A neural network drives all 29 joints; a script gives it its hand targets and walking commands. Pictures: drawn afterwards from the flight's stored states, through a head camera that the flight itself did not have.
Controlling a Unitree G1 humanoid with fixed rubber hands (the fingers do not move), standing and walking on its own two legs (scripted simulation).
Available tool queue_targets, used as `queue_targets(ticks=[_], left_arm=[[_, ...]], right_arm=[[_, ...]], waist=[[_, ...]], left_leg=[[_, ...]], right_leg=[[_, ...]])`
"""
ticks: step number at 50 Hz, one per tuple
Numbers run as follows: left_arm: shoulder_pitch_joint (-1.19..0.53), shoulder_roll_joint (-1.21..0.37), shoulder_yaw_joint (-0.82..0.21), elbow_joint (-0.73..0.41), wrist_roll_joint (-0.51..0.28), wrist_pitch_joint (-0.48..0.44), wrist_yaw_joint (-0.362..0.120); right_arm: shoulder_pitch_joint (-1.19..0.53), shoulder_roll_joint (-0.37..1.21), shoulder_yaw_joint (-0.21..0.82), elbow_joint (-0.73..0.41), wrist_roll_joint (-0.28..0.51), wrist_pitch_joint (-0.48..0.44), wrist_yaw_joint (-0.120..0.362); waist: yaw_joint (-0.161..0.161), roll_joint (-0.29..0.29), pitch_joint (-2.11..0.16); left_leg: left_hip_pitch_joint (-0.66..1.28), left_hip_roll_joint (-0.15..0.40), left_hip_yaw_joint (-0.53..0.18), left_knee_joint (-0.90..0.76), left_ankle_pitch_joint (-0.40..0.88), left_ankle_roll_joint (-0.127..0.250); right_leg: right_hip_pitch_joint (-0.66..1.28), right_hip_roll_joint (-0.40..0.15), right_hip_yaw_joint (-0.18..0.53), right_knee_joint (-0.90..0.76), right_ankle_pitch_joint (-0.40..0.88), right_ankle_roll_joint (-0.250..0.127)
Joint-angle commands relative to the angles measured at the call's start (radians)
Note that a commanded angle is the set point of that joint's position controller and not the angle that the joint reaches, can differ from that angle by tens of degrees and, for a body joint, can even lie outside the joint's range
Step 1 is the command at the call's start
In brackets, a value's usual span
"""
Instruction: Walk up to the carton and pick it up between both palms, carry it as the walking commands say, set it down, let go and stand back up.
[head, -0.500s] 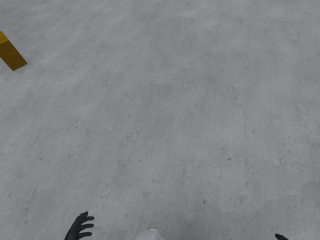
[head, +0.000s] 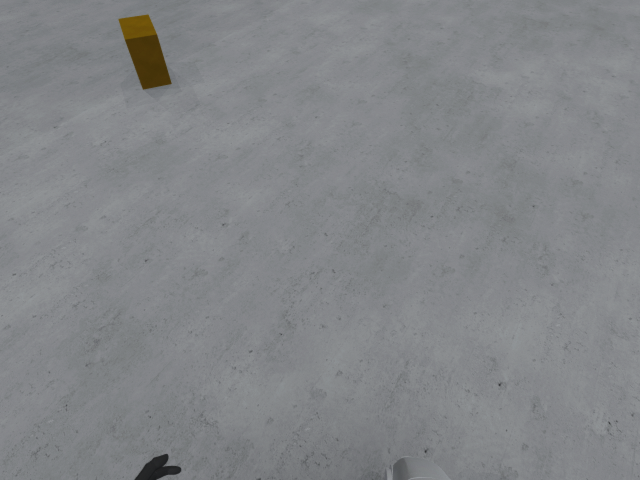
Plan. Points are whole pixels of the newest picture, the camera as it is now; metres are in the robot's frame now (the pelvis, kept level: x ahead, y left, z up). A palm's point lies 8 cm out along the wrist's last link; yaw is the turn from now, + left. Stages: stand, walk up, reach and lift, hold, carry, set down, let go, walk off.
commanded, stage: walk up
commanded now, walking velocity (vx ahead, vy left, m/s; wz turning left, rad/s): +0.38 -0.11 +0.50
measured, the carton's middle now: (145, 52) +2.39 +1.01 -0.64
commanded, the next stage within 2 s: none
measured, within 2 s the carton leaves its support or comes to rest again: neither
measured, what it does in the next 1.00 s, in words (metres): walks ahead, turning left: right foot, then left foot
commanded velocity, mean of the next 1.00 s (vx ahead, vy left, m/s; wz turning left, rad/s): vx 0.51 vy -0.02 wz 0.37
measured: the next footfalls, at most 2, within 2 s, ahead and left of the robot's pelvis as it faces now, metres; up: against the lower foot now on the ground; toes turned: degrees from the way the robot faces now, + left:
right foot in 0.22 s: +0.16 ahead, -0.17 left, +0.00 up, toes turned +1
left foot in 0.64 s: +0.39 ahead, +0.16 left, +0.00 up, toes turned +21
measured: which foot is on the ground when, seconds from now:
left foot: down 0.00-0.22, up 0.24-0.62, down 0.64-1.00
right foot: up 0.00-0.20, down 0.22-0.64, up 0.66-1.00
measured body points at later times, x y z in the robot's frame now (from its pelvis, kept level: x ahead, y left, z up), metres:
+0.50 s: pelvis +0.19 -0.03 +0.00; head +0.22 -0.04 +0.44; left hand +0.08 +0.21 -0.13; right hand +0.39 -0.23 -0.14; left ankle +0.25 +0.15 -0.69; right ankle +0.12 -0.17 -0.75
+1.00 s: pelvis +0.44 +0.07 +0.00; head +0.47 +0.09 +0.45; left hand +0.51 +0.35 -0.13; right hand +0.48 -0.19 -0.14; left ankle +0.35 +0.15 -0.75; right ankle +0.63 -0.04 -0.69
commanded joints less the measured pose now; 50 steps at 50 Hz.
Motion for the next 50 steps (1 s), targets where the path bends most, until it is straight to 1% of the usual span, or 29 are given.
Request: queue_targets(ticks=[1, 4, 7, 8, 10, 11, 12, 13, 14, 15, 16, 18, 19, 21, 25, 28, 30, 31, 32, 33, 34, 35, 36, 37, 39, 40, 44, 47, 50], left_arm=[[-0.117, 0.054, 0.011, -0.085, -0.010, -0.021, -0.014], [-0.155, 0.047, 0.013, -0.108, -0.017, -0.032, -0.016], [-0.162, 0.043, 0.017, -0.108, -0.027, -0.049, -0.006], [-0.148, 0.041, 0.019, -0.102, -0.030, -0.057, -0.002], [-0.006, 0.060, 0.031, -0.042, -0.039, -0.076, 0.019], [0.147, 0.119, 0.047, 0.008, -0.036, -0.087, 0.033], [0.306, 0.211, 0.064, 0.045, -0.008, -0.093, 0.045], [0.334, 0.259, 0.077, 0.081, -0.004, -0.085, 0.046], [0.249, 0.192, 0.063, 0.085, -0.005, -0.089, 0.044], [0.175, 0.129, 0.048, 0.077, -0.011, -0.100, 0.039], [0.110, 0.082, 0.040, 0.067, -0.011, -0.112, 0.034], [0.120, 0.026, 0.020, 0.072, -0.013, -0.130, 0.032], [0.147, 0.019, 0.017, 0.080, -0.016, -0.135, 0.030], [0.194, 0.027, 0.018, 0.093, -0.020, -0.138, 0.030], [0.248, 0.059, 0.023, 0.116, -0.024, -0.132, 0.034], [0.269, 0.080, 0.024, 0.139, -0.032, -0.117, 0.040], [0.286, 0.099, 0.024, 0.152, -0.034, -0.108, 0.046], [0.286, 0.111, 0.024, 0.152, -0.036, -0.101, 0.047], [0.280, 0.107, 0.019, 0.146, -0.039, -0.098, 0.044], [0.267, 0.056, 0.005, 0.113, -0.040, -0.103, 0.036], [0.276, -0.007, -0.004, 0.060, -0.042, -0.109, 0.029], [0.177, 0.053, 0.016, 0.063, -0.028, -0.112, 0.036], [0.145, 0.039, 0.011, 0.064, -0.030, -0.120, 0.036], [0.167, 0.022, 0.004, 0.084, -0.028, -0.121, 0.037], [0.215, -0.008, 0.004, 0.119, -0.018, -0.093, 0.025], [0.210, -0.022, 0.008, 0.125, -0.014, -0.077, 0.019], [0.042, -0.019, 0.018, 0.080, -0.006, -0.050, 0.006], [-0.117, -0.014, 0.009, 0.024, -0.018, -0.049, -0.006], [-0.189, -0.017, 0.001, -0.019, -0.029, -0.055, -0.012]], right_arm=[[0.018, -0.186, -0.044, -0.038, -0.001, -0.030, -0.006], [0.043, -0.199, -0.039, -0.005, -0.004, -0.034, 0.002], [0.059, -0.205, -0.036, 0.013, -0.008, -0.036, 0.004], [0.052, -0.205, -0.036, 0.018, -0.006, -0.036, 0.005], [0.004, -0.185, -0.029, 0.012, 0.000, -0.036, 0.009], [-0.045, -0.143, -0.021, -0.006, -0.004, -0.042, 0.008], [-0.088, -0.054, -0.003, -0.049, -0.007, -0.054, 0.007], [-0.112, -0.076, -0.010, -0.072, -0.007, -0.053, 0.004], [-0.134, -0.083, -0.012, -0.071, -0.006, -0.053, 0.016], [-0.094, -0.083, -0.016, -0.057, -0.008, -0.056, 0.030], [-0.068, -0.085, -0.017, -0.040, -0.008, -0.054, 0.043], [-0.069, -0.062, -0.015, -0.016, -0.015, -0.039, 0.061], [-0.086, -0.046, -0.011, -0.016, -0.017, -0.033, 0.065], [-0.162, -0.024, -0.003, -0.036, -0.013, -0.022, 0.073], [-0.326, 0.010, 0.020, -0.081, -0.004, -0.013, 0.092], [-0.357, 0.005, 0.027, -0.089, -0.008, -0.011, 0.091], [-0.294, -0.022, 0.016, -0.065, -0.014, -0.015, 0.077], [-0.190, -0.047, 0.004, -0.030, -0.015, -0.022, 0.066], [-0.038, -0.082, -0.013, 0.022, -0.018, -0.032, 0.051], [0.110, -0.155, -0.034, 0.057, -0.028, -0.043, 0.034], [0.177, -0.274, -0.048, 0.052, -0.025, -0.039, 0.019], [0.138, -0.247, -0.047, 0.066, 0.005, -0.037, 0.007], [0.065, -0.196, -0.041, 0.062, 0.003, -0.047, 0.001], [0.007, -0.145, -0.029, 0.055, 0.001, -0.058, 0.003], [-0.062, -0.095, -0.014, 0.042, 0.005, -0.076, 0.005], [-0.054, -0.088, -0.011, 0.047, 0.005, -0.086, 0.009], [0.021, -0.080, -0.009, 0.072, 0.004, -0.102, 0.008], [0.066, -0.087, -0.007, 0.089, 0.002, -0.101, 0.003], [0.095, -0.087, -0.009, 0.121, 0.007, -0.091, 0.002]], waist=[[-0.036, 0.190, 0.025], [-0.050, 0.241, 0.032], [-0.054, 0.212, 0.052], [-0.042, 0.206, 0.047], [0.041, 0.120, -0.005], [0.121, 0.023, -0.057], [0.187, -0.236, -0.135], [0.174, -0.238, -0.098], [0.116, -0.127, -0.021], [0.060, -0.080, 0.005], [0.026, -0.076, 0.020], [0.023, -0.103, 0.033], [0.026, -0.114, 0.040], [0.042, -0.124, 0.067], [0.083, -0.141, 0.102], [0.080, -0.170, 0.079], [0.046, -0.152, 0.023], [0.000, -0.125, -0.041], [-0.061, -0.076, -0.138], [-0.119, 0.075, -0.265], [-0.132, 0.285, -0.380], [-0.119, 0.150, -0.308], [-0.083, 0.147, -0.209], [-0.038, 0.098, -0.135], [0.022, 0.092, -0.082], [0.029, 0.110, -0.074], [0.000, 0.128, 0.003], [-0.030, 0.139, 0.054], [-0.034, 0.209, 0.056]], left_leg=[[0.058, 0.239, -0.302, -0.233, -0.239, 0.128], [-0.024, 0.202, -0.286, -0.256, -0.300, 0.137], [-0.073, 0.200, -0.291, -0.225, -0.253, 0.135], [-0.096, 0.194, -0.292, -0.205, -0.242, 0.130], [-0.228, 0.120, -0.228, -0.064, -0.256, 0.095], [-0.408, 0.061, -0.177, 0.113, -0.280, 0.075], [-0.596, -0.021, -0.080, 0.465, -0.333, 0.054], [-0.719, 0.003, -0.065, 0.662, -0.290, 0.033], [-0.722, 0.075, -0.082, 0.745, -0.174, 0.020], [-0.669, 0.105, -0.070, 0.750, -0.080, 0.008], [-0.609, 0.127, -0.056, 0.747, 0.003, -0.009], [-0.565, 0.127, -0.005, 0.763, 0.087, -0.025], [-0.552, 0.123, 0.018, 0.734, 0.099, -0.029], [-0.534, 0.113, 0.060, 0.622, 0.107, -0.038], [-0.426, 0.083, 0.122, 0.330, 0.133, -0.026], [-0.329, 0.048, 0.164, 0.237, 0.101, 0.002], [-0.205, 0.009, 0.192, 0.203, 0.042, 0.020], [-0.080, -0.022, 0.216, 0.160, 0.011, 0.035], [0.147, -0.033, 0.208, 0.105, 0.023, 0.057], [0.409, 0.187, -0.072, 0.058, -0.121, 0.097], [0.544, 0.476, -0.607, -0.108, -0.162, 0.232], [0.481, 0.448, -0.580, -0.138, -0.069, 0.227], [0.372, 0.386, -0.452, -0.107, 0.059, 0.203], [0.244, 0.332, -0.339, -0.100, 0.165, 0.165], [0.051, 0.263, -0.192, -0.132, 0.221, 0.123], [0.015, 0.249, -0.162, -0.142, 0.262, 0.121], [0.011, 0.249, -0.121, -0.212, 0.255, 0.126], [0.022, 0.234, -0.082, -0.247, 0.180, 0.101], [-0.022, 0.186, -0.014, -0.261, 0.121, 0.091]], right_leg=[[-0.134, -0.013, 0.026, -0.104, 0.030, 0.007], [-0.028, 0.017, -0.005, -0.245, 0.023, 0.012], [0.076, 0.039, -0.021, -0.351, 0.009, 0.003], [0.133, 0.047, -0.023, -0.390, 0.016, -0.005], [0.417, 0.054, -0.051, -0.540, 0.069, -0.025], [0.657, -0.046, 0.041, -0.573, -0.004, -0.047], [0.805, -0.314, 0.406, -0.727, -0.371, -0.096], [0.715, -0.440, 0.681, -0.821, -0.597, -0.166], [0.594, -0.423, 0.632, -0.829, -0.554, -0.169], [0.516, -0.371, 0.495, -0.815, -0.428, -0.150], [0.461, -0.307, 0.349, -0.805, -0.266, -0.131], [0.412, -0.229, 0.157, -0.785, -0.001, -0.118], [0.402, -0.216, 0.102, -0.776, 0.109, -0.112], [0.389, -0.217, 0.028, -0.778, 0.257, -0.112], [0.371, -0.212, -0.080, -0.781, 0.397, -0.109], [0.405, -0.202, -0.120, -0.744, 0.500, -0.105], [0.421, -0.206, -0.150, -0.603, 0.732, -0.106], [0.396, -0.198, -0.175, -0.450, 0.819, -0.105], [0.288, -0.161, -0.191, -0.232, 0.781, -0.090], [0.054, -0.119, -0.144, 0.052, 0.272, -0.077], [-0.181, 0.017, -0.064, 0.348, -0.235, -0.053], [-0.262, -0.021, 0.060, 0.398, -0.148, -0.067], [-0.267, -0.058, 0.067, 0.396, -0.071, -0.074], [-0.218, -0.093, 0.068, 0.335, -0.021, -0.074], [-0.097, -0.107, 0.061, 0.229, -0.003, -0.048], [-0.067, -0.094, 0.046, 0.204, 0.007, -0.036], [-0.124, -0.084, 0.027, 0.049, 0.113, -0.015], [-0.120, -0.065, 0.013, -0.166, 0.208, -0.018], [0.022, -0.033, -0.020, -0.303, 0.236, -0.023]])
